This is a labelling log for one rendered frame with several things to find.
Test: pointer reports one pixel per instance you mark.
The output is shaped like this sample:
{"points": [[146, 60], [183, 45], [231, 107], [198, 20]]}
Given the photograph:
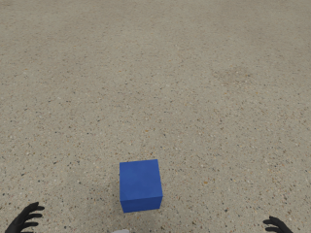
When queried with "left robot hand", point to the left robot hand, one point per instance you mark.
{"points": [[20, 223]]}

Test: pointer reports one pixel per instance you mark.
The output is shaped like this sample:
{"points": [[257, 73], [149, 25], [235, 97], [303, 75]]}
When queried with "carton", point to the carton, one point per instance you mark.
{"points": [[140, 186]]}

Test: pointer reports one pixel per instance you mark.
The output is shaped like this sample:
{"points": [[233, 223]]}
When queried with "right robot hand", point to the right robot hand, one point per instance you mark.
{"points": [[281, 226]]}

